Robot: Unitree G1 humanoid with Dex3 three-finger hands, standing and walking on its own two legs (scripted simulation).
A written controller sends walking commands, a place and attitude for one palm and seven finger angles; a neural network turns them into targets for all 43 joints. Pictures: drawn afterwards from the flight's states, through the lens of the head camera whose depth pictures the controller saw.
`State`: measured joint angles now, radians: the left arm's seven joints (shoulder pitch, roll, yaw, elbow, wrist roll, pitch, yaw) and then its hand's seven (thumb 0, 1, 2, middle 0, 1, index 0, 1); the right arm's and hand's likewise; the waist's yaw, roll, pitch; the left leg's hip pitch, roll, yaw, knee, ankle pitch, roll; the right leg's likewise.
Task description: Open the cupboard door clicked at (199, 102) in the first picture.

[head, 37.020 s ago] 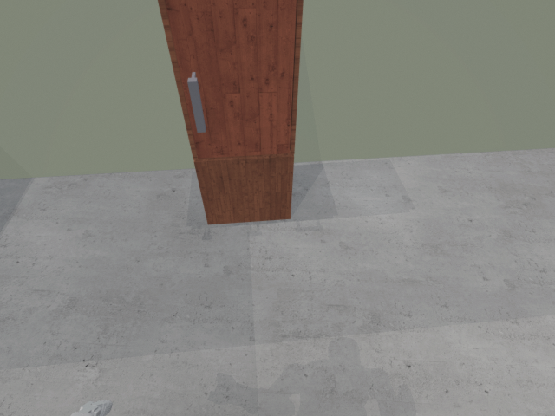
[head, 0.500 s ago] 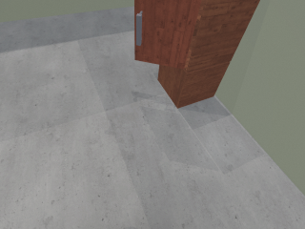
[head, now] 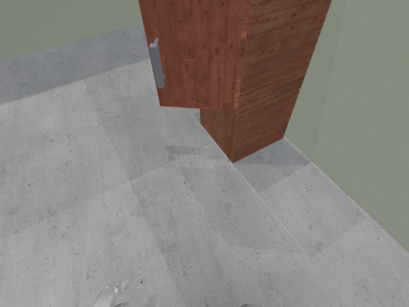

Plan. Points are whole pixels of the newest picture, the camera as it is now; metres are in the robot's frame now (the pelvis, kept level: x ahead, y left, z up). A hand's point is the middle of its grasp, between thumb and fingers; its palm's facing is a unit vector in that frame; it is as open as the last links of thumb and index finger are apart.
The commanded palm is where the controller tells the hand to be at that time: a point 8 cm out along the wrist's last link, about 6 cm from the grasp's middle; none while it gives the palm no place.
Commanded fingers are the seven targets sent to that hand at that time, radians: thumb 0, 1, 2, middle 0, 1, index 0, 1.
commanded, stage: take the last steps up to it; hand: left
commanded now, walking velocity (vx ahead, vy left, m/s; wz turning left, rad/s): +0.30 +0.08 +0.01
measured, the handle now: (158, 63) +0.97 +0.19 -0.08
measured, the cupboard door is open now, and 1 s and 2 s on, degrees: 53 53 53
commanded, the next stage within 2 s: come to a stop and stand still in 0.82 s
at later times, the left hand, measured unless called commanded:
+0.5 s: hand out of the picture +0.14 +0.24 -0.17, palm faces +0.08 -0.99 -0.14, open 7.4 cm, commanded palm none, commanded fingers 0.00 0.90 0.90 -0.20 -0.30 -0.20 -0.30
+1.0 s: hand (137, 184) +0.45 +0.20 -0.14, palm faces +0.00 -0.98 -0.22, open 7.2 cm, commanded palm none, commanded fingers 0.00 0.90 0.90 -0.20 -0.30 -0.20 -0.30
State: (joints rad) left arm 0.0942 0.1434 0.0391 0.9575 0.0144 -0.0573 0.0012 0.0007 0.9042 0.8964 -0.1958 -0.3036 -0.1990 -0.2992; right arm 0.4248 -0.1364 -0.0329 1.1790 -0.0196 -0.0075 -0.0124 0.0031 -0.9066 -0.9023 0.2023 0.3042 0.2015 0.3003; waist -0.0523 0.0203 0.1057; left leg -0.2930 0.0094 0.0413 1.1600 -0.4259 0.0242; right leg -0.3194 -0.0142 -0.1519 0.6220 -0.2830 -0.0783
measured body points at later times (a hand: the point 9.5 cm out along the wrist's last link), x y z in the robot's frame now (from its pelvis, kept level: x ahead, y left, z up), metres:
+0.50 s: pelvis +0.19 +0.07 +0.01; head +0.22 +0.09 +0.46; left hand +0.14 +0.29 -0.16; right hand +0.29 -0.16 -0.13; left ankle +0.23 +0.15 -0.73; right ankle +0.11 -0.05 -0.64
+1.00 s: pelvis +0.35 +0.03 +0.02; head +0.38 +0.02 +0.46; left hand +0.45 +0.26 -0.13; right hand +0.30 -0.19 -0.15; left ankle +0.33 +0.17 -0.67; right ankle +0.35 -0.06 -0.72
